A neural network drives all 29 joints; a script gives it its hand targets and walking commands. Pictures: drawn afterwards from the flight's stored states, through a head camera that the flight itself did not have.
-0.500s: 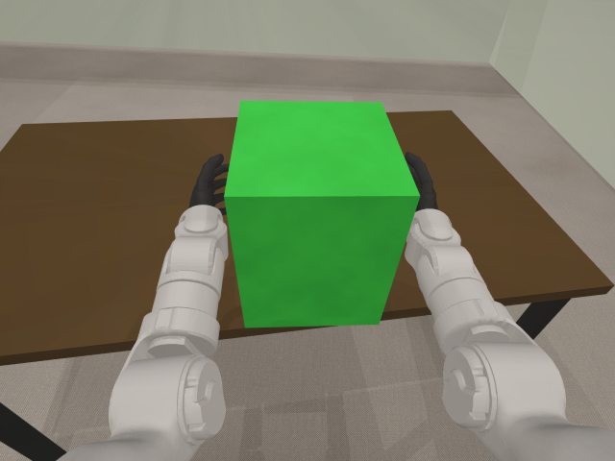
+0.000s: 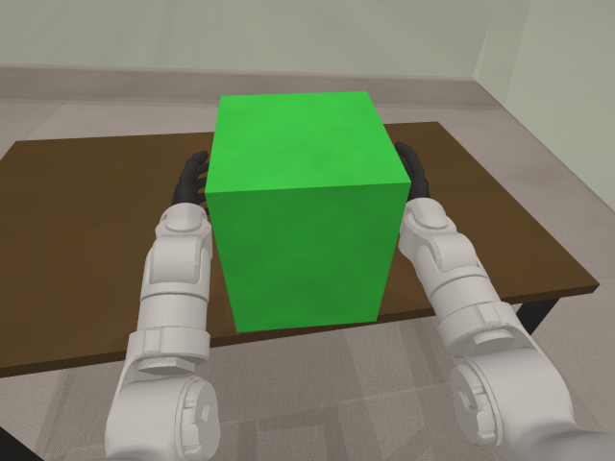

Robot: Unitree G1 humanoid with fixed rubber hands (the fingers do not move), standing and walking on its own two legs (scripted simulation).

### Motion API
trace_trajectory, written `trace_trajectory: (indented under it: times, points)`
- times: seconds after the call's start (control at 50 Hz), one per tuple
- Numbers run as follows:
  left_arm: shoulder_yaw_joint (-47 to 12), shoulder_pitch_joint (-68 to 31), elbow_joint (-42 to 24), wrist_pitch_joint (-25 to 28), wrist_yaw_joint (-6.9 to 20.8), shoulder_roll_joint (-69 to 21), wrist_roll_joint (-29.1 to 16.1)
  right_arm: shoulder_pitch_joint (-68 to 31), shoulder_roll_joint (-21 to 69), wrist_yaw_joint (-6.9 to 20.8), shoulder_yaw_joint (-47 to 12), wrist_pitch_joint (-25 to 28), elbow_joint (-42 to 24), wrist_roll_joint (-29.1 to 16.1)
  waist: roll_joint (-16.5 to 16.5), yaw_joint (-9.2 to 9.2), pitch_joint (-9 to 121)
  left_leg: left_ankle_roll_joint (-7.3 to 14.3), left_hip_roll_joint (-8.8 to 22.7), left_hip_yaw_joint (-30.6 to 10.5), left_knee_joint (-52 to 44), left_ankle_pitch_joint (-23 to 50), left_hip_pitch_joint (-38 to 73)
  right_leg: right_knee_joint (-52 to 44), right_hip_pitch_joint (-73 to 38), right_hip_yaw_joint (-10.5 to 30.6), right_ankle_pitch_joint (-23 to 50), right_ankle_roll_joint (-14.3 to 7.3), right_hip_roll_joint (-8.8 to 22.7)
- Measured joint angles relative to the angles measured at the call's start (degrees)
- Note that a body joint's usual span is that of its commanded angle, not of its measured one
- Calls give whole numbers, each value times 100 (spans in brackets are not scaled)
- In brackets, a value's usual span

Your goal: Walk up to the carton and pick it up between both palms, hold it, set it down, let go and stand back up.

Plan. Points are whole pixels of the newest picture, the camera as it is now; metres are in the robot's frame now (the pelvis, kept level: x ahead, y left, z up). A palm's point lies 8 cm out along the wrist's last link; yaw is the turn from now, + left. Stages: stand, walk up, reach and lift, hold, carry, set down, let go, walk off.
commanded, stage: reach and lift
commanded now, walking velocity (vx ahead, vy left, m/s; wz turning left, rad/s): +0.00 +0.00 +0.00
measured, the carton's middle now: (301, 212) +0.41 -0.01 +0.15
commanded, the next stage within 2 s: hold in 0.98 s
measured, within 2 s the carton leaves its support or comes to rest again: neither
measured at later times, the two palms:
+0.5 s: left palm (189, 200) +0.39 +0.13 +0.19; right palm (417, 192) +0.38 -0.16 +0.20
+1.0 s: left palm (177, 194) +0.39 +0.14 +0.20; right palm (410, 180) +0.38 -0.15 +0.22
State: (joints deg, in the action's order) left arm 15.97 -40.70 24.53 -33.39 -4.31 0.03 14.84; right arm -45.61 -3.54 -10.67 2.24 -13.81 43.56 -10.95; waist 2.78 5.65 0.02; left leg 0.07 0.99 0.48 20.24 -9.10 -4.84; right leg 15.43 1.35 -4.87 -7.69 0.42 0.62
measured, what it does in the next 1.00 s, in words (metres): stands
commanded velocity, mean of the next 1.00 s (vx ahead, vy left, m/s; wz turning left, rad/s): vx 0.00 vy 0.00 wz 0.00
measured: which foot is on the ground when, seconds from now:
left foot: down 0.00-1.00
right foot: down 0.00-1.00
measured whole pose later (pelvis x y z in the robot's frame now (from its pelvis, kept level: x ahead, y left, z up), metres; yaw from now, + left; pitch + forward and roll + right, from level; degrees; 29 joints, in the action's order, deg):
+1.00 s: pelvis +0.01 +0.00 +0.00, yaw +0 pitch -6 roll -1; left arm 15.0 -39.4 12.5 -43.7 -2.7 1.0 14.8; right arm -46.0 -4.9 -13.6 -1.4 -22.1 34.5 -16.3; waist 3.0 6.4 1.2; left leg -0.1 1.3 0.2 20.9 -10.2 -4.8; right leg 14.8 0.7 -5.0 -8.2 0.3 0.2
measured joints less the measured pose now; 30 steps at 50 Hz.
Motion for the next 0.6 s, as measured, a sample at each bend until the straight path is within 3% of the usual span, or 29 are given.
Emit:
trace_trajectory:
  times: [0.1,0.3,0.6]
  points:
    - [-59,125,-317,-216,-5,-43,10,142,-14,-27,-61,-150,-274,-93,-10,0,-7,15,1,34,37,-4,-41,40,56,35,9,5,3]
    - [-35,-96,-271,-368,-50,-12,-49,-8,-17,7,80,-301,-290,-11,-70,-63,64,19,12,77,-1,49,-154,73,219,81,40,-6,-7]
    - [49,-14,-565,-529,108,-3,24,-51,-79,-144,-177,-479,-483,-220,-60,36,11,-16,23,-3,-14,-19,44,17,-26,6,-35,-17,-25]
